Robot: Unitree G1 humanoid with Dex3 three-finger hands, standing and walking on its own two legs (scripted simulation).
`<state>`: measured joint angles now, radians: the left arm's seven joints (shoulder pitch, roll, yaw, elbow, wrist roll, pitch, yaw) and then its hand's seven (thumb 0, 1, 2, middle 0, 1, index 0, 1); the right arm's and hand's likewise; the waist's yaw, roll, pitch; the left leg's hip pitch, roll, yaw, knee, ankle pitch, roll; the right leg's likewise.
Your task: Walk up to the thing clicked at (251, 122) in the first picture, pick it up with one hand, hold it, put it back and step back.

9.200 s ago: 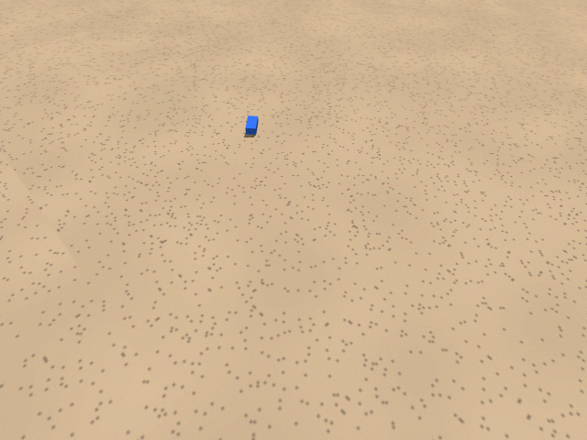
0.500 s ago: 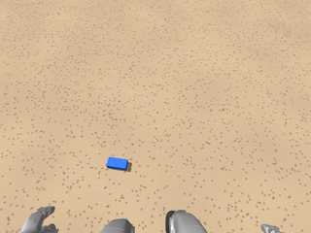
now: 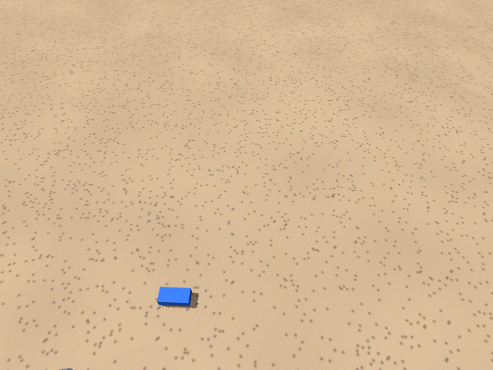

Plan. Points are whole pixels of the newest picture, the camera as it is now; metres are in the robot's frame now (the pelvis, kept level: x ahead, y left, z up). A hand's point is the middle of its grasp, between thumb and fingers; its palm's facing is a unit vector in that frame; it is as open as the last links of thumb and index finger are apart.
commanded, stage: walk up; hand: left
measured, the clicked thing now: (174, 296) +0.49 +0.26 -0.75
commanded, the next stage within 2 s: none
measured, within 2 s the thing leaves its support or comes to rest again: neither
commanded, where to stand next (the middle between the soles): +0.11 -0.01 m, yaw +0 degrees
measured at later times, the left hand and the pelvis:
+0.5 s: hand out of the picture +0.13 +0.26 -0.18, palm faces +0.01 -0.94 -0.35, open 7.4 cm; pelvis +0.01 +0.01 -0.02, yaw +0 degrees
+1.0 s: hand out of the picture -0.02 +0.33 -0.15, palm faces +0.05 -0.90 -0.43, open 7.4 cm; pelvis -0.02 +0.03 -0.01, yaw +3 degrees
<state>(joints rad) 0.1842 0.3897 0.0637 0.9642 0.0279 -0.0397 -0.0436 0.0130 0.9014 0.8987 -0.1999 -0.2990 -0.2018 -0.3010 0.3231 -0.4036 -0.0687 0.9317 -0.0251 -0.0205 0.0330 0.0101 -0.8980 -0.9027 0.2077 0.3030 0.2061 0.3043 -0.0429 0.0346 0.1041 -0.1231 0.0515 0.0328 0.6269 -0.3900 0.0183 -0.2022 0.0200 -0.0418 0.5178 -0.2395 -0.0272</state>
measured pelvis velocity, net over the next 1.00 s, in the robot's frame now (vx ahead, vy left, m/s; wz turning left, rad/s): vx -0.02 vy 0.03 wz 0.06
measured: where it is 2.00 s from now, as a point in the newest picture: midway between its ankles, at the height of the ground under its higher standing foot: outside the picture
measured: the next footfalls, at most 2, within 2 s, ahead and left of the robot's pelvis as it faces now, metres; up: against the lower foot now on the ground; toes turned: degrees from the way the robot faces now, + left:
left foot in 0.34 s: +0.17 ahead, +0.12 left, +0.00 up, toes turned +1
right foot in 0.62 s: -0.01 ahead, -0.12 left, +0.00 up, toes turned -1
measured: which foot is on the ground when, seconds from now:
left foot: up 0.00-0.32, down 0.34-0.66, up 0.68-0.92, down 0.94-1.00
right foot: down 0.00-0.36, up 0.38-0.60, down 0.62-0.96, up 0.98-1.00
